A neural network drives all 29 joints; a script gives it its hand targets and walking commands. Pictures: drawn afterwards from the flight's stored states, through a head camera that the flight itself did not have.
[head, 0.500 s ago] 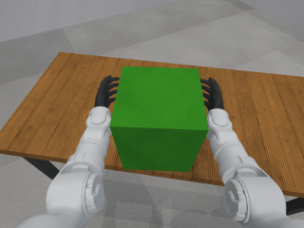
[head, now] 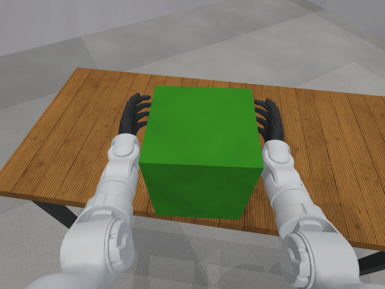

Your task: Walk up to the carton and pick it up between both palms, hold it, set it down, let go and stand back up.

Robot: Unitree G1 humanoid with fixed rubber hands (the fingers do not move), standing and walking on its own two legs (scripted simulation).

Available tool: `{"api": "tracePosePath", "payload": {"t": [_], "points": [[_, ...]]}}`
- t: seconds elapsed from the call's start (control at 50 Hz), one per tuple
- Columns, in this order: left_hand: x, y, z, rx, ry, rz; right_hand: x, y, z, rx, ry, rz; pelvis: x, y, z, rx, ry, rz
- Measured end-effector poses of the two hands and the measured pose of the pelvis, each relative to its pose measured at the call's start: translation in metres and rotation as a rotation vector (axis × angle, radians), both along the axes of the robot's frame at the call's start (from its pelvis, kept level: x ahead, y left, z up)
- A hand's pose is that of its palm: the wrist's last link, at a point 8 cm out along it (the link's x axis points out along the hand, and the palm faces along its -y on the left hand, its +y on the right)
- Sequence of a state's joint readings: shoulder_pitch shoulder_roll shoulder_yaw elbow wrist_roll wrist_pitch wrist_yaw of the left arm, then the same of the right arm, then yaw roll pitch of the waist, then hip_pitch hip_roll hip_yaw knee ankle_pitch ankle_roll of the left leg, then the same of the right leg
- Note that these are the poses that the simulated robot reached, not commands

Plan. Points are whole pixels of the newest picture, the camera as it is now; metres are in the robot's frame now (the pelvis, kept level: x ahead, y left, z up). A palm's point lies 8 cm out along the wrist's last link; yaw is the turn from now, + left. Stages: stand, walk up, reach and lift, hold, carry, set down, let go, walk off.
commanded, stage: reach and lift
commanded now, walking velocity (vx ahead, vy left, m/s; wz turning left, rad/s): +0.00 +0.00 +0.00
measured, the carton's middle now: (200, 157) +0.41 +0.02 +0.01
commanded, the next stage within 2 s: none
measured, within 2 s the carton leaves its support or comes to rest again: leaves its support in 0.88 s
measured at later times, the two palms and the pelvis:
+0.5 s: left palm (125, 138) +0.39 +0.18 +0.08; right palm (271, 141) +0.40 -0.12 +0.08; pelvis +0.02 -0.01 +0.00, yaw +7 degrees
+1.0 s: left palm (134, 141) +0.37 +0.15 +0.11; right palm (289, 154) +0.36 -0.15 +0.09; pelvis +0.00 +0.00 +0.00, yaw +5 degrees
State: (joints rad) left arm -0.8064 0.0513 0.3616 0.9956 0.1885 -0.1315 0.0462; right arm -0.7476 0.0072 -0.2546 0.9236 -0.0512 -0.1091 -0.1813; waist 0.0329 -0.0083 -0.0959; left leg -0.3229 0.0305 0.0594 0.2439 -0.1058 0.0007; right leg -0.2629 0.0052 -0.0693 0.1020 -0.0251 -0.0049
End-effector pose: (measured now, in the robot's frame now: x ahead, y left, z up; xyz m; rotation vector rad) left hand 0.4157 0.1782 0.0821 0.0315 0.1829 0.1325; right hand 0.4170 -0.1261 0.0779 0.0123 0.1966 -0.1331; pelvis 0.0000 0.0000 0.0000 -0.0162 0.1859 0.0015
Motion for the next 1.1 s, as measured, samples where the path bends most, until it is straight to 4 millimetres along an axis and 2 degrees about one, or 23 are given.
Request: {"api": "tracePosePath", "payload": {"t": [0.12, 0.32, 0.52, 0.7, 0.9, 1.1], "points": [[-0.002, -0.002, 0.002, 0.018, 0.000, -0.026, -0.001, 0.000, 0.001, -0.008, -0.016, 0.002, 0.000, -0.002, 0.001, 0.002, -0.009, 0.020], [-0.017, 0.001, 0.004, 0.049, 0.018, -0.017, -0.007, 0.002, 0.006, -0.095, -0.024, 0.064, 0.007, -0.008, 0.003, 0.011, -0.082, 0.079], [-0.023, 0.003, 0.002, 0.039, 0.004, -0.018, -0.013, 0.004, 0.003, -0.052, -0.061, 0.050, 0.016, -0.010, 0.003, 0.013, -0.106, 0.128], [-0.026, -0.005, 0.004, 0.043, 0.004, -0.029, -0.021, -0.003, 0.003, -0.045, -0.061, 0.028, 0.019, -0.005, 0.002, 0.012, -0.129, 0.121], [-0.038, -0.021, 0.012, 0.041, 0.024, -0.050, -0.044, -0.017, 0.002, -0.051, -0.040, -0.003, 0.011, -0.002, 0.002, 0.010, -0.168, 0.098], [-0.048, -0.023, 0.039, 0.042, 0.004, -0.045, -0.053, -0.020, 0.027, -0.046, -0.063, -0.003, -0.006, -0.005, 0.002, 0.011, -0.214, 0.077]]}}
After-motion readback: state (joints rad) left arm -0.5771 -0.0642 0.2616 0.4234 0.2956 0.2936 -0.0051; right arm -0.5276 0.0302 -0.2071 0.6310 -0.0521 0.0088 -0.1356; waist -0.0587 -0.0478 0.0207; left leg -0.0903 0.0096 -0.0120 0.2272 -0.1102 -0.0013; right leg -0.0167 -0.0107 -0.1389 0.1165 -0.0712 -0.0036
